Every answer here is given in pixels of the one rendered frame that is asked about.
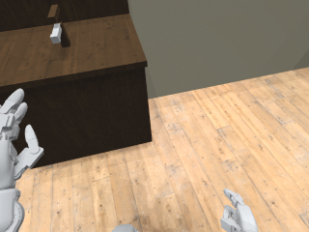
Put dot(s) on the left robot hand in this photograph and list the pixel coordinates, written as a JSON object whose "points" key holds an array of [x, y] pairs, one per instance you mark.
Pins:
{"points": [[11, 114]]}

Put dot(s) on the counter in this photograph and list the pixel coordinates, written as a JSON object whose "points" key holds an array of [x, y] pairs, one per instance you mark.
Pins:
{"points": [[85, 95]]}

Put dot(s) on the right robot hand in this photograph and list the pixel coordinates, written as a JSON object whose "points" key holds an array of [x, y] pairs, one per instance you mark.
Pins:
{"points": [[240, 219]]}

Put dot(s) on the robot left forearm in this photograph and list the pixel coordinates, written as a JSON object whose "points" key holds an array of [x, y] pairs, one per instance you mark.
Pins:
{"points": [[12, 213]]}

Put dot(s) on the tap lever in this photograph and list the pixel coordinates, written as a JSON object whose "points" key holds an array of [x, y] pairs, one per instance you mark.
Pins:
{"points": [[56, 33]]}

